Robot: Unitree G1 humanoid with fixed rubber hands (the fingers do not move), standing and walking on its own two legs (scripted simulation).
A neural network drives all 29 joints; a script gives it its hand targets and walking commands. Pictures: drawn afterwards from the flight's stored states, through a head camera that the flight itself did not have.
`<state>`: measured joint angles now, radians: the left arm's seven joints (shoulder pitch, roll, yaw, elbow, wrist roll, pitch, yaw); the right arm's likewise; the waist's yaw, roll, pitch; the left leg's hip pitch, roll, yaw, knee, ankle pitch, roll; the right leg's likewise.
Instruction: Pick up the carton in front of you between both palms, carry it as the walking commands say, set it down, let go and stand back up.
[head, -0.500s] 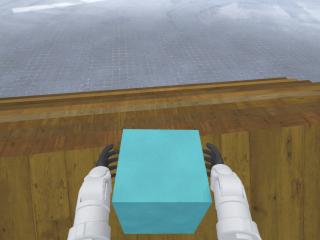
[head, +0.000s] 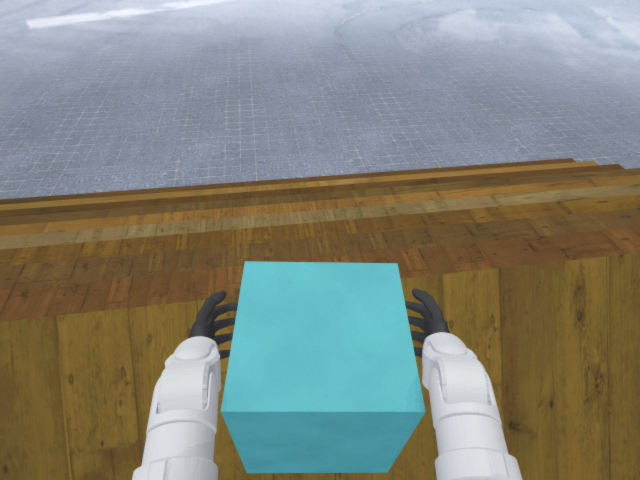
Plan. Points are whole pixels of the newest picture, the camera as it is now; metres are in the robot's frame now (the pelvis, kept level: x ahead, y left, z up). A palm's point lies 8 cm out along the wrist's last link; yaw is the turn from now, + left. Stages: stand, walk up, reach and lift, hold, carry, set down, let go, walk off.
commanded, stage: reach and lift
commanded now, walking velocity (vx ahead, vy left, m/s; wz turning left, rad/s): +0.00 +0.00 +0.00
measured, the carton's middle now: (319, 371) +0.29 +0.00 -0.04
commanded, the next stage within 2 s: hold in 0.26 s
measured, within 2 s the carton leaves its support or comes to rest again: neither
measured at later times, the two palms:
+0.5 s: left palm (200, 343) +0.28 +0.15 +0.05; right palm (441, 340) +0.28 -0.15 +0.05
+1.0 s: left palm (200, 343) +0.28 +0.15 +0.05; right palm (441, 339) +0.28 -0.15 +0.05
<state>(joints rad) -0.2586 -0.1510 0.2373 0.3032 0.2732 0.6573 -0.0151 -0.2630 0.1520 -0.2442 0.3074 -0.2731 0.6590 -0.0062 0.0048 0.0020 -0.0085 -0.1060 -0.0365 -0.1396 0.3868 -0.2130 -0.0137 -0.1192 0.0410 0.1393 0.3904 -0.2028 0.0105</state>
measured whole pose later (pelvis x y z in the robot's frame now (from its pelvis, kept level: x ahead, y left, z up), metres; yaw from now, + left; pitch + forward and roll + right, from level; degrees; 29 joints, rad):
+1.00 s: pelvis -0.01 +0.00 +0.00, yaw +0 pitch -7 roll +0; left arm -0.28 -0.16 0.23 0.24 0.27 0.75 -0.02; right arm -0.28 0.16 -0.25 0.24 -0.28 0.75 0.01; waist 0.00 0.00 0.01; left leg -0.05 -0.03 -0.13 0.37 -0.20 -0.01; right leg -0.06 0.04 0.13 0.37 -0.19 0.01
